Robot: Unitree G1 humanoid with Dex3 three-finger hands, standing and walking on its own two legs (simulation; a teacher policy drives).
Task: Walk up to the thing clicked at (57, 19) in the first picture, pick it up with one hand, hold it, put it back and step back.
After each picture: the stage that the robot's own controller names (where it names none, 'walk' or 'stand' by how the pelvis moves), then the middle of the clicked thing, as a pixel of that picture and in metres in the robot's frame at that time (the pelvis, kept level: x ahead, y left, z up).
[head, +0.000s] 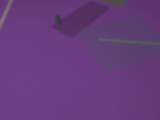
stand; (57, 19) +1.82 +0.36 -0.72
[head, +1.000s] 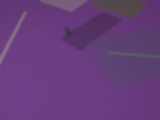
walk; (67, 31) +1.73 +0.33 -0.72
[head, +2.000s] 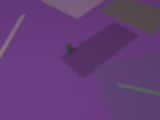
walk; (69, 49) +1.22 +0.24 -0.72
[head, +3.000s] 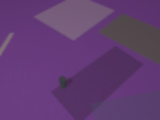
walk; (62, 82) +0.82 +0.22 -0.71
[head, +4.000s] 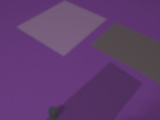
walk; (53, 113) +0.52 +0.19 -0.70
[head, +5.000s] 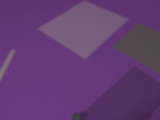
stand; (76, 119) +0.46 +0.04 -0.69
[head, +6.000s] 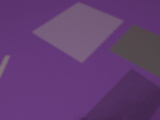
stand; out of the picture +0.40 +0.05 -0.72
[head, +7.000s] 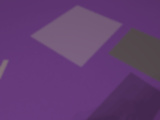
stand; out of the picture +0.38 +0.04 -0.73
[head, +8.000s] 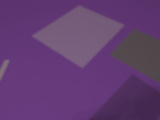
stand; out of the picture +0.36 +0.03 -0.73
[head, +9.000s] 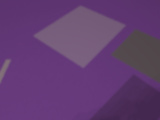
stand; out of the picture +0.36 +0.03 -0.73
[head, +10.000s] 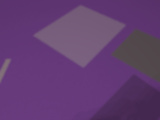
go down; out of the picture +0.36 +0.03 -0.73
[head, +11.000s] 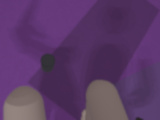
go down; (47, 63) +0.45 +0.07 -0.35
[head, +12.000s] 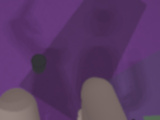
close in; (38, 64) +0.46 +0.10 -0.32
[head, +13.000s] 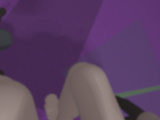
close in; out of the picture +0.45 +0.14 -0.27
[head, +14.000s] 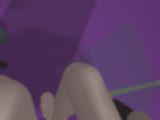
close in; out of the picture +0.45 +0.15 -0.29
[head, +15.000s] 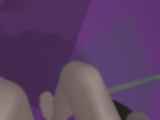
close; out of the picture +0.44 +0.16 -0.27
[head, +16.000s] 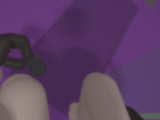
lift; (35, 64) +0.40 +0.11 -0.28
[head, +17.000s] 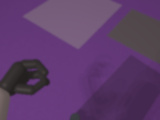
hold; out of the picture +0.38 +0.02 -0.61
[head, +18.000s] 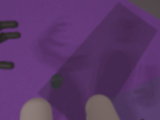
go down; (56, 82) +0.42 +0.05 -0.45
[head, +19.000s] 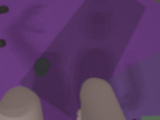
go down; (41, 68) +0.44 +0.09 -0.32
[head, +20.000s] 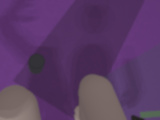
go down; (36, 64) +0.43 +0.10 -0.30
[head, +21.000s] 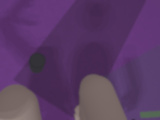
go down; (37, 63) +0.43 +0.09 -0.31
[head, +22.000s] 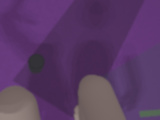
go down; (36, 64) +0.43 +0.09 -0.31
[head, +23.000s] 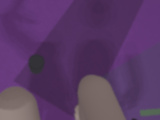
go down; (36, 64) +0.43 +0.10 -0.32
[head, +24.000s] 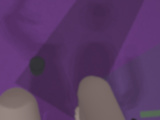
go down; (37, 66) +0.43 +0.09 -0.32
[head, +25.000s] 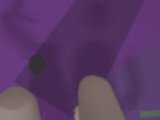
go down; (36, 65) +0.43 +0.09 -0.32
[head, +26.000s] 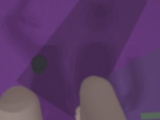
go down; (38, 65) +0.43 +0.09 -0.32
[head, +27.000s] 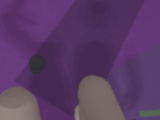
go down; (36, 65) +0.43 +0.09 -0.32
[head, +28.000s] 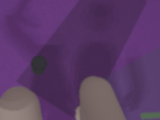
go down; (38, 65) +0.43 +0.09 -0.32
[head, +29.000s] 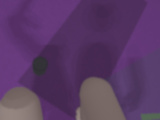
go down; (39, 66) +0.43 +0.09 -0.33
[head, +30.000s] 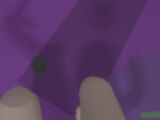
go down; (39, 66) +0.43 +0.09 -0.33
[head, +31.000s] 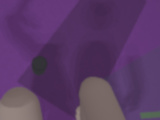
go down; (39, 66) +0.43 +0.09 -0.33
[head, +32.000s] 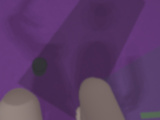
go down; (39, 67) +0.43 +0.09 -0.34
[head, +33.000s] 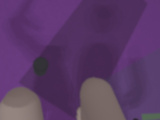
go down; (40, 67) +0.44 +0.09 -0.33
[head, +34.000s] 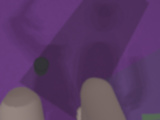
go down; (41, 66) +0.43 +0.09 -0.34
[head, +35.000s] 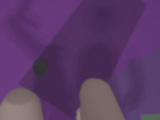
go down; (40, 68) +0.43 +0.09 -0.34
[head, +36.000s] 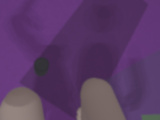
go down; (41, 67) +0.43 +0.08 -0.34
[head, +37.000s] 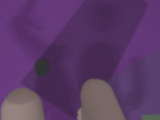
go down; (42, 68) +0.43 +0.08 -0.34
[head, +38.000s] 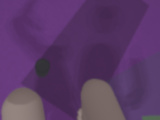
go down; (42, 68) +0.43 +0.08 -0.34
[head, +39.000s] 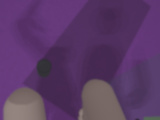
go down; (43, 68) +0.44 +0.08 -0.34
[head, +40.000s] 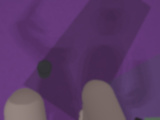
stand; (44, 69) +0.43 +0.08 -0.35
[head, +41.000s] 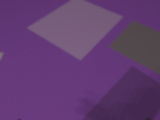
stand; out of the picture +0.35 +0.02 -0.65
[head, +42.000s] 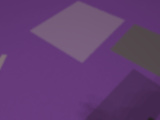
stand; out of the picture +0.35 +0.02 -0.66
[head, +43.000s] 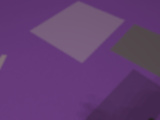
stand; out of the picture +0.35 +0.02 -0.66
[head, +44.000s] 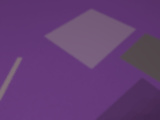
stand; out of the picture +0.37 +0.00 -0.72
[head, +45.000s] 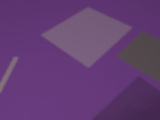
stand; out of the picture +0.36 +0.01 -0.72
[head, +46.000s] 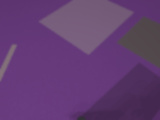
walk; out of the picture +0.38 +0.01 -0.71
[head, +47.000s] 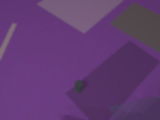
walk; (78, 86) +0.65 +0.00 -0.71
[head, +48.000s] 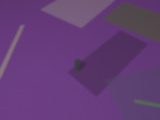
stand; (77, 65) +1.01 +0.12 -0.71
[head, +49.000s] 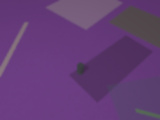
stand; (80, 68) +0.96 +0.02 -0.72
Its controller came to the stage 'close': yes
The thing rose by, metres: 0.01
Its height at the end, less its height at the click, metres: +0.00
